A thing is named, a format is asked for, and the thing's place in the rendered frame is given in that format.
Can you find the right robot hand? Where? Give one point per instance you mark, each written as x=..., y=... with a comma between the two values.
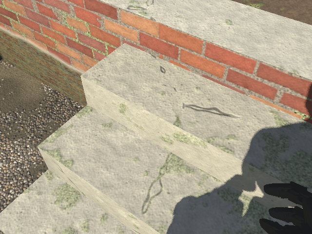
x=301, y=218

